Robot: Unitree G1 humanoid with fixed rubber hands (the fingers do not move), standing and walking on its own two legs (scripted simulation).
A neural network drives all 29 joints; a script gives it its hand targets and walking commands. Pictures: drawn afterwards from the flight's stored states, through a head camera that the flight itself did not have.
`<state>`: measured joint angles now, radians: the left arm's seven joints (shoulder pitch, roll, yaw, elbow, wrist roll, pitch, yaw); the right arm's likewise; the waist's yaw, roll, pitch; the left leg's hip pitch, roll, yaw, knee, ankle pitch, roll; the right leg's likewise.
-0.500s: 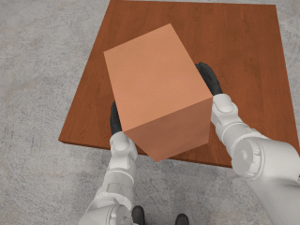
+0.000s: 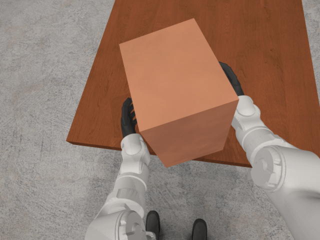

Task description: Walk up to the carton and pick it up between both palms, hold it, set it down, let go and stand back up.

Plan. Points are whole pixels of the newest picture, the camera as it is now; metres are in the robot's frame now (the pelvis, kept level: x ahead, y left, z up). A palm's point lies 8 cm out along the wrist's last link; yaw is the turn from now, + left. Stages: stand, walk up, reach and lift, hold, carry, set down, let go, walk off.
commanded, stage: set down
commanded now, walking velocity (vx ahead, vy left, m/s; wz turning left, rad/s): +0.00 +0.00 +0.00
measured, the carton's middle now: (177, 104) +0.46 +0.03 -0.03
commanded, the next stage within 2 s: none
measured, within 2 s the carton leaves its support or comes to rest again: rests again in 0.44 s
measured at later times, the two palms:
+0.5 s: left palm (113, 116) +0.38 +0.16 +0.06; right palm (278, 70) +0.49 -0.17 +0.08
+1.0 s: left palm (121, 135) +0.35 +0.15 +0.02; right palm (272, 108) +0.44 -0.18 +0.01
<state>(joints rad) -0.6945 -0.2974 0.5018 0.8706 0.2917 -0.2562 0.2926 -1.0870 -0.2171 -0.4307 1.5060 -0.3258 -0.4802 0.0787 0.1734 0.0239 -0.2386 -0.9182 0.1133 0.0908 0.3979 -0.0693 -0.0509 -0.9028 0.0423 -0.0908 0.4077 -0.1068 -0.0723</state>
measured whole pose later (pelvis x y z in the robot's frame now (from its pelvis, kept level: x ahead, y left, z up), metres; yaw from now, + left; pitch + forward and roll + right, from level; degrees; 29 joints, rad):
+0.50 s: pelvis -0.02 -0.01 +0.00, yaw +1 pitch +22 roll -2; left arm -0.69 -0.15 0.14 0.62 0.03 0.05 0.31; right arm -1.02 -0.47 0.05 1.32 0.29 -0.22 0.16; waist 0.19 -0.01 -0.17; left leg -0.78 0.13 0.03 0.53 -0.14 -0.06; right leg -0.73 0.07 -0.11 0.49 -0.16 -0.09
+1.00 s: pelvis -0.01 -0.01 -0.01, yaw +3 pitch +20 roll -2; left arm -0.49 -0.13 0.00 0.47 -0.01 0.07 0.36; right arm -0.76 -0.42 0.04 1.15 0.26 -0.25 0.21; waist 0.13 0.03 -0.13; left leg -0.80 0.11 -0.03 0.66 -0.21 -0.08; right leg -0.74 0.06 -0.12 0.63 -0.25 -0.09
